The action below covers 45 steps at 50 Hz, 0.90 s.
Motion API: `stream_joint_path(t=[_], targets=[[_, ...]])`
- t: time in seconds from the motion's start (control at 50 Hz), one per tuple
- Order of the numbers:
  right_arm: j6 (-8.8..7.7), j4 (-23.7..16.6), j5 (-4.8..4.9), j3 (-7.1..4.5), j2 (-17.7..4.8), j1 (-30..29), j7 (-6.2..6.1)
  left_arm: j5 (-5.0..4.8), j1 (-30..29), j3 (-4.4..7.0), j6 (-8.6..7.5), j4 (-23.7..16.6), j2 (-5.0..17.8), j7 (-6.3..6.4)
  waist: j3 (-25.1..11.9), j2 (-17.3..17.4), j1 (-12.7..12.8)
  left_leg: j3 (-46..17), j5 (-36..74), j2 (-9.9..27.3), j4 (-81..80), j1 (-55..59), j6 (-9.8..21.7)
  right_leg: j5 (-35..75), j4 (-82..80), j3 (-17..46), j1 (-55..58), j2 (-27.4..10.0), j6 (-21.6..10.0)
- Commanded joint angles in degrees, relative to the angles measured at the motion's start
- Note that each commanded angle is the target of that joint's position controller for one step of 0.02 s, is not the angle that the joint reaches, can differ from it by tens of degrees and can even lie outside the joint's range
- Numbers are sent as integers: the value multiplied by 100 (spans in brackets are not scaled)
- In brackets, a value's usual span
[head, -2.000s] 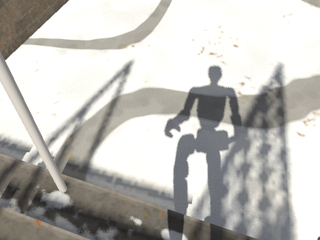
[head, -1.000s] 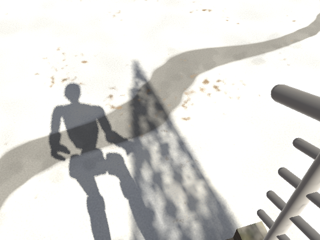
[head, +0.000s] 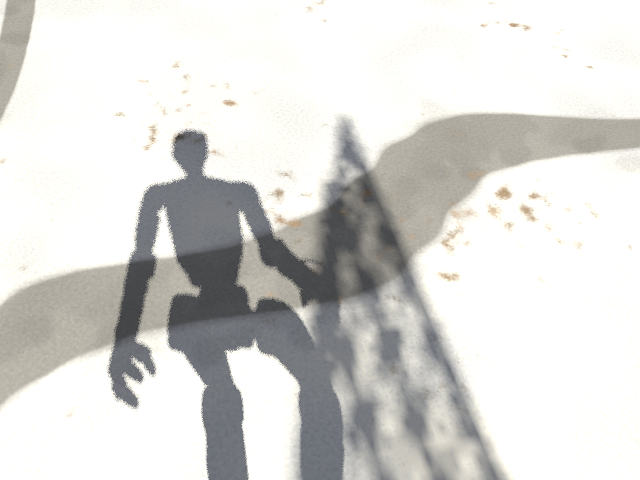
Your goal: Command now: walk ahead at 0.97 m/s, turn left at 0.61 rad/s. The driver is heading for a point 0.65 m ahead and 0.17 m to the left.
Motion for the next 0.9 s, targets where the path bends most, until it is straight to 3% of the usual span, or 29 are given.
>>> stream_joint_path(t=[0.02,0.06,0.08,0.12,0.14,0.16,0.2,0.26,0.3,0.34,0.38,0.4,0.42,0.44,0.46,0.48,0.5,0.54,0.58,0.62,0.64,0.68,0.72,0.74,0.76,0.78,0.8,0.84,0.9], targets=[[-12,345,-46,-259,-1068,2249,-105,15,-855,33,-300,-742,644,-90,-506,768,-905,-4175,-693,2097,-2066,3253,1711,941,-525,490,-4185,-141,75],[-215,178,-221,-98,-679,1663,-157,101,-1364,35,-153,-621,582,-121,373,-56,-535,-4162,-477,1713,-1653,1603,1622,1830,-2103,793,-3739,-226,270],[-326,144,-121,-28,-565,1521,-274,42,-1768,1,-40,-759,446,-171,708,-16,-338,-3742,-432,1388,-1938,489,1551,2518,-3551,742,-3031,-204,573],[-342,142,-83,-131,-969,1506,-361,350,-2142,-96,75,-819,306,-287,529,492,-355,-3592,1070,1018,-2097,312,1585,2828,-4510,337,-2209,-42,731],[-360,141,-178,-179,-1012,1500,-309,199,-1845,-36,54,-688,473,-316,407,650,-345,-3268,2351,953,-1723,586,1533,3635,-4388,191,-2155,-19,708],[-483,242,-73,-136,-670,1620,-311,-90,-2513,28,-116,-977,701,-247,542,232,-509,-3030,2359,643,-1365,677,1349,5088,-5572,304,-2395,17,660],[-535,205,34,-30,-379,1429,-233,72,-2726,-133,-300,-1072,165,-426,109,157,-717,-2369,1127,142,-1155,-272,994,6790,-7085,7,-345,361,437],[-403,545,-45,3,-409,2132,-163,-172,-2880,-211,-137,-1344,-80,-427,258,786,-867,-2503,1371,125,-665,-311,862,6320,-7351,-6,524,770,291],[-376,692,-201,46,-422,2574,-229,-227,-2837,-183,-149,-1516,103,-327,493,514,-958,-2660,1824,117,-55,809,831,5568,-8126,111,166,805,369],[-317,754,-289,33,-490,2402,-291,-308,-1868,-25,-307,-1378,449,-216,238,423,-423,-2491,2326,-288,1633,1139,671,5919,-9185,312,1148,615,405],[-170,447,-181,-120,-879,1495,-327,-334,141,216,-252,-755,786,-126,-803,-49,766,-1769,727,-413,4145,-410,519,6470,-9298,817,4212,-180,334],[-224,214,-9,-28,-435,1226,-284,-49,903,220,-166,-651,970,-157,-909,-49,907,-1573,-1464,-504,5896,-1995,492,6640,-7675,914,5421,-684,327],[-282,44,316,80,-99,2431,-393,152,865,148,-172,-696,959,-237,-1724,-1148,51,-1070,-1674,-68,6664,-2956,473,9583,-6101,1504,6618,-1679,331],[-184,33,305,119,-429,2332,-421,92,527,221,-190,-772,1036,-227,-2293,-1748,222,-449,-1280,36,7200,-3986,346,6164,-7013,2950,6563,-2228,-779],[-92,-42,-49,121,-442,1580,-313,109,207,171,-210,-831,568,-222,-1560,-969,227,-437,-485,476,6765,-4161,451,2510,-8332,3454,5253,-1996,-935],[-39,-65,-301,-10,-684,852,-185,73,-49,-39,-186,-831,-83,-222,-341,194,217,-373,-56,580,6269,-3729,479,2010,-8950,3038,3539,-1555,-543],[-101,-307,-289,-8,-478,498,-60,100,-116,-86,-337,-584,-125,-175,224,-198,-39,-582,590,767,5467,-3694,498,3752,-8699,2512,2911,-1434,-231],[-56,-671,-288,150,11,-193,78,-133,202,-135,-420,-145,-157,-37,858,-137,-365,-448,652,847,3739,-2880,23,5705,-9024,1110,1399,-849,72],[-55,-863,-300,269,163,-232,58,-252,-186,-195,-449,-298,-113,-49,719,-717,-565,-326,1094,809,2380,-2055,-113,7438,-9255,492,769,-686,-91],[-190,-657,-213,404,227,-77,115,-292,-651,-207,-429,-416,-106,-102,674,-395,-764,380,1952,429,585,-100,-81,7391,-9212,-423,-360,-156,12],[-262,-850,302,218,-53,-528,-15,-483,-1040,-46,-454,-595,650,2,225,-368,-720,197,1721,302,580,185,-157,8040,-9334,-18,-137,-299,57],[-298,-867,153,138,-516,-410,22,-504,-908,63,-458,-619,1157,116,-210,-80,-935,428,2355,-85,-136,832,-27,9439,-8764,-146,620,-380,185],[-311,-531,88,-45,-862,702,70,-553,-739,18,-417,-503,1084,105,-843,-112,-1581,-30,3486,19,-1047,2441,504,9176,-6929,-230,716,-248,421],[-246,-271,31,-53,-967,1288,42,-420,-675,-46,-387,-533,937,76,-980,518,-1710,-741,5183,694,-1444,3363,913,5060,-4602,-585,74,430,666],[-264,-404,-207,56,-1196,1189,34,-243,779,-296,-387,-501,193,-89,-2448,1784,-891,-2928,8344,2668,-469,5061,2170,222,-2328,-30,-1193,889,765],[-212,-450,-180,38,-953,1285,-6,-363,554,-207,-446,-471,708,-197,-3094,973,-1220,-3146,7977,2649,-925,4872,2269,404,-2319,850,-1146,821,615],[-206,-570,-58,29,-1024,611,-8,-517,101,-139,-406,-763,849,-205,-2242,705,-938,-2753,7152,2419,-1219,4220,2015,647,-2655,698,-1511,617,578],[-266,-732,140,89,-779,-268,-44,-382,-361,-101,-278,-811,745,-94,-913,-262,-488,-2008,6074,1876,-1843,2283,1556,1085,-3524,306,-1424,297,604],[-310,-700,-11,95,-716,-599,-13,-324,-86,-77,-68,-848,384,25,-683,106,-15,-1227,6182,1489,-2287,689,1319,1720,-4519,169,-364,203,771]])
